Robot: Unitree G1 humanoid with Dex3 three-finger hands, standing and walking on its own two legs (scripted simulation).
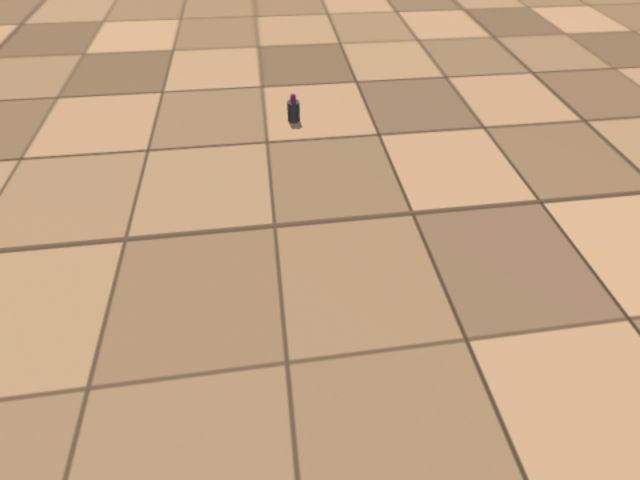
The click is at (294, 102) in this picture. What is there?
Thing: necked bottle
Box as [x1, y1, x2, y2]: [287, 94, 299, 122]
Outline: 291,94 290,99 287,101 288,120 290,122 297,122 299,120 298,101 295,98 294,94
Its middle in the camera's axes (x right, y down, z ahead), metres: -0.16 -0.78 +2.24
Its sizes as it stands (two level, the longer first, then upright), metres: 0.069 0.069 0.167
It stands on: the floor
